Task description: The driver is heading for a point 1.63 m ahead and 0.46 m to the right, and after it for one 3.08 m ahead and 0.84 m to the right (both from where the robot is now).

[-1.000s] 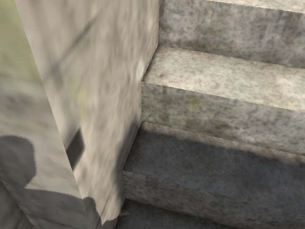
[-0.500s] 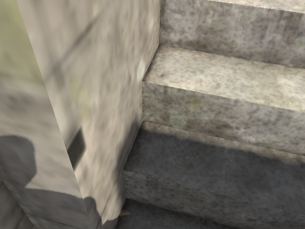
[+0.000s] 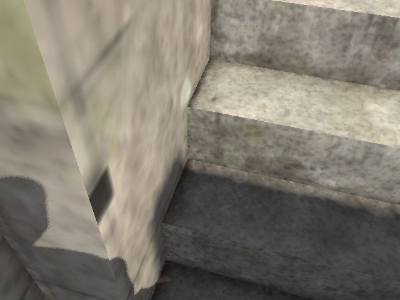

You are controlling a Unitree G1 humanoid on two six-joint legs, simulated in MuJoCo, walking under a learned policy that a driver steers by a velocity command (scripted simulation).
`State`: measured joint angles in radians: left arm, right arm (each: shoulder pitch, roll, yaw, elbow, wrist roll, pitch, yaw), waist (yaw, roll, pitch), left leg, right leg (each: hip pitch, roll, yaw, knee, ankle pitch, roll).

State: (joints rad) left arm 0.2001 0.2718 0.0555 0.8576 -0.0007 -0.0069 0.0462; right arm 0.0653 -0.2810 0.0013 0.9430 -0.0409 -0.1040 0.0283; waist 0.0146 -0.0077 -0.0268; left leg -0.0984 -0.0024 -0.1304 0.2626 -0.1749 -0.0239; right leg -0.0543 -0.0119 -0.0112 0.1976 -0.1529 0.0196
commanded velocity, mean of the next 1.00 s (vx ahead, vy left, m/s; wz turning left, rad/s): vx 0.30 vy -0.07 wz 0.00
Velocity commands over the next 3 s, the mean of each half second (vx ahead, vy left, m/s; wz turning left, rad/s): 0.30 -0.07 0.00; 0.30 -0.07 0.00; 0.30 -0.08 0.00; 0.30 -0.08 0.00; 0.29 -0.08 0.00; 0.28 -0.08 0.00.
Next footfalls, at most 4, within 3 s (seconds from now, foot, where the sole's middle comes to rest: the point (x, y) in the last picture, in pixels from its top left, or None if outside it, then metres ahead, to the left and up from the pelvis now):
none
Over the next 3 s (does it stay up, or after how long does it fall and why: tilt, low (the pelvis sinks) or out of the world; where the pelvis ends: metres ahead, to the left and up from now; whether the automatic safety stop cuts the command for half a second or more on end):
stays up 0.01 0.00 0.00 its command is cut before an obstacle from the start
